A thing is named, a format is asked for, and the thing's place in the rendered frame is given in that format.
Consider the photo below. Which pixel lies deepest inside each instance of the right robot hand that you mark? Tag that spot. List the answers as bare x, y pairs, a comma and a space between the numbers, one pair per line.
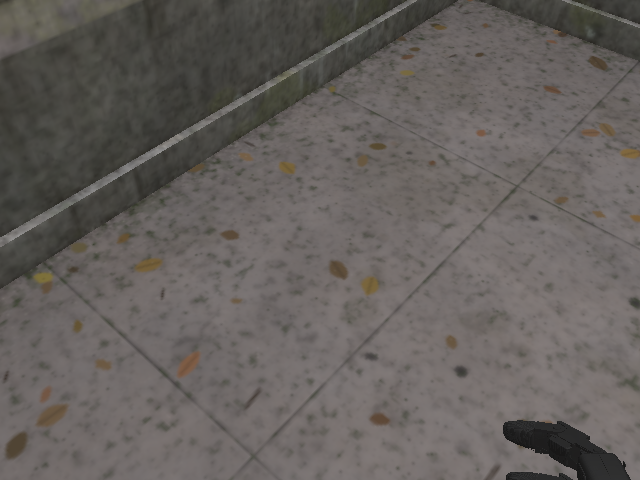
566, 445

